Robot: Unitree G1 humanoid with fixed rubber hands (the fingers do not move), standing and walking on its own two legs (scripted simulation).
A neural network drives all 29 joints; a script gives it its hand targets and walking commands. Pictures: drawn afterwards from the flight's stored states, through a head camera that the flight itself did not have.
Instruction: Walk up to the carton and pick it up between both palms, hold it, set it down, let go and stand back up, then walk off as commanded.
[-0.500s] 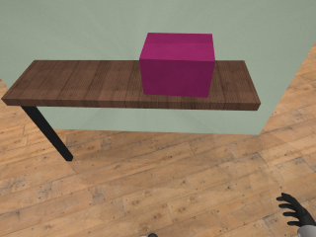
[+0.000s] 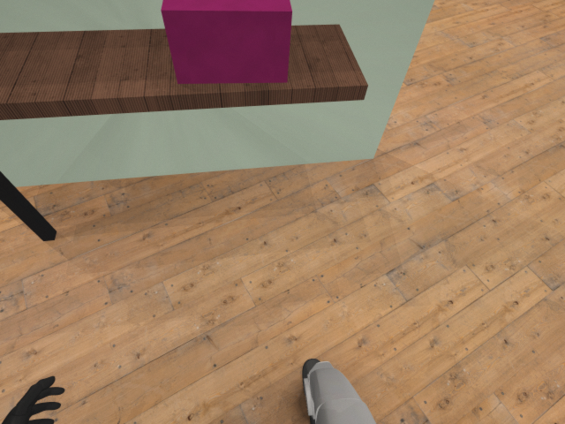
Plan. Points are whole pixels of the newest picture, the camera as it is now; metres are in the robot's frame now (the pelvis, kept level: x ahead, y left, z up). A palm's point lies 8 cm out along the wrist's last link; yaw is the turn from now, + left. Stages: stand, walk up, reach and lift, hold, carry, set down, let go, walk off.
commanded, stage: walk off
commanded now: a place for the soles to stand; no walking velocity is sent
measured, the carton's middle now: (230, 27) +1.02 +0.07 -0.01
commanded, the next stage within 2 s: none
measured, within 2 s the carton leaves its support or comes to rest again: neither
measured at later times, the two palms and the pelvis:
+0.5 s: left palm out of the picture -0.14 +0.32 -0.08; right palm out of the picture +0.04 -0.32 -0.06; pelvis -0.13 +0.00 +0.01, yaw +6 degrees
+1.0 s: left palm out of the picture -0.11 +0.39 -0.08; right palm out of the picture -0.10 -0.30 -0.01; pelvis -0.16 +0.04 +0.02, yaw +4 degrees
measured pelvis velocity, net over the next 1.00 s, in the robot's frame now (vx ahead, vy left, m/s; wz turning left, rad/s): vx -0.16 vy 0.04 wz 0.08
